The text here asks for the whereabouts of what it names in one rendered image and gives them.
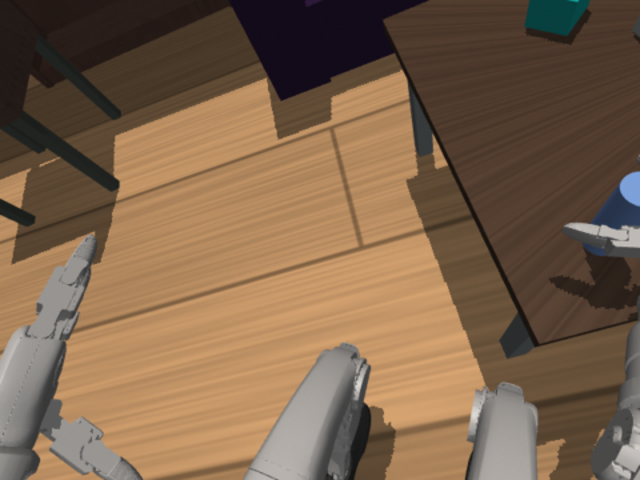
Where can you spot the sofa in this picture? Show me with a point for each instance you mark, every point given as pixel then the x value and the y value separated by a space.
pixel 303 43

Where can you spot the left robot foot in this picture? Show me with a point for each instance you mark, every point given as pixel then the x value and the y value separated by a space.
pixel 359 443

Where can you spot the right robot hand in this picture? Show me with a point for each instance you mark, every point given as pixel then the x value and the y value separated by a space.
pixel 624 242

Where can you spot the coffee table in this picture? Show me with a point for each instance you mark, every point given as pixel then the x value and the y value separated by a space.
pixel 538 130

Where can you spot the left robot arm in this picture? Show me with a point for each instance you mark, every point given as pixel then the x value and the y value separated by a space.
pixel 17 463

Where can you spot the right robot arm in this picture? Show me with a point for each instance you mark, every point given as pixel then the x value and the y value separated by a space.
pixel 616 455

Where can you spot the bookshelf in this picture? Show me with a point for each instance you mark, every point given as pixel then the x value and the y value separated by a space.
pixel 90 32

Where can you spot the left robot hand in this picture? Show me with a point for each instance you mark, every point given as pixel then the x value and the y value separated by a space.
pixel 30 367

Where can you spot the chair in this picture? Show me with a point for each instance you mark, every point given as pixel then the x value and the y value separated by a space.
pixel 19 39

